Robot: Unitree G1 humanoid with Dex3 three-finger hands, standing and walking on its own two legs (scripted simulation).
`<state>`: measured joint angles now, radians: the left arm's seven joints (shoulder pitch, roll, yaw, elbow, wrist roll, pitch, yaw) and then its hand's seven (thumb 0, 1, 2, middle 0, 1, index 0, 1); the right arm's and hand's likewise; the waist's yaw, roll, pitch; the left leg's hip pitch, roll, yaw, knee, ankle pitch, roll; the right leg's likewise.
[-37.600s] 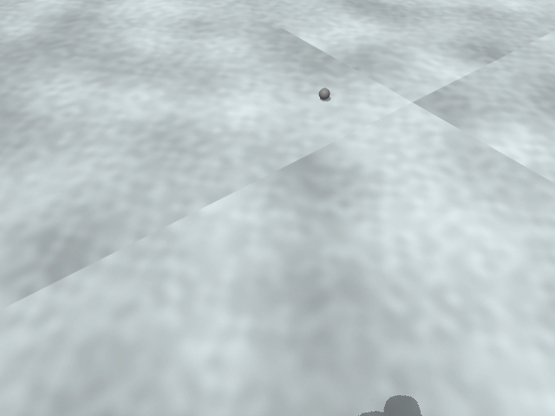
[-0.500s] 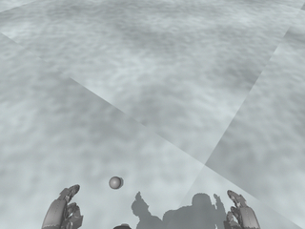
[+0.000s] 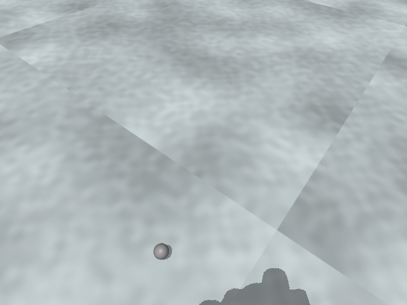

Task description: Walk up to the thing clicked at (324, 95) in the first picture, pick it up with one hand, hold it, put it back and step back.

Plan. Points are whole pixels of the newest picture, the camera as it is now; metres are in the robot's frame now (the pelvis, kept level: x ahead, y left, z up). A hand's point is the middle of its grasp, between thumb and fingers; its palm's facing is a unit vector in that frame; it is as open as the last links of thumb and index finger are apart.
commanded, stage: stand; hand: left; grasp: from above
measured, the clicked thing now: (161, 251) +0.48 +0.21 -0.74
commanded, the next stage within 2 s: step back in 1.96 s
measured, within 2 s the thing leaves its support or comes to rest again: neither
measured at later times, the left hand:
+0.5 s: hand out of the picture +0.05 +0.24 -0.16, palm faces +0.01 -0.94 -0.34, open 7.3 cm
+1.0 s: hand out of the picture +0.06 +0.24 -0.15, palm faces +0.00 -0.94 -0.33, open 7.3 cm
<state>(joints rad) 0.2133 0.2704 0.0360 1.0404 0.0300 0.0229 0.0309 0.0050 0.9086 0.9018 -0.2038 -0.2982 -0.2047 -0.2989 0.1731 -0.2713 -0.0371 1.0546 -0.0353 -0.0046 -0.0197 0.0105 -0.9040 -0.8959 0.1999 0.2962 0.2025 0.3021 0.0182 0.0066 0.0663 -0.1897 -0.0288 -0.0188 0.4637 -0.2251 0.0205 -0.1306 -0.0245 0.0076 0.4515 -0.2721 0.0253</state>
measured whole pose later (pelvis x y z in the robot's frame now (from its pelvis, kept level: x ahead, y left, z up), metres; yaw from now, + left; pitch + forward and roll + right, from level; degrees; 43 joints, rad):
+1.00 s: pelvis +0.00 -0.01 +0.01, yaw -1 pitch -3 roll +0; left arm 0.11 0.31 0.03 1.16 0.02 0.00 0.01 0.00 0.91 0.90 -0.20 -0.30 -0.21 -0.30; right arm 0.12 -0.31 -0.01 1.15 -0.02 -0.01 -0.01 0.01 -0.90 -0.90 0.20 0.30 0.20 0.30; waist 0.00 0.01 0.07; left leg -0.13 -0.02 -0.01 0.33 -0.16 0.01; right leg -0.07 -0.01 0.01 0.32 -0.20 0.02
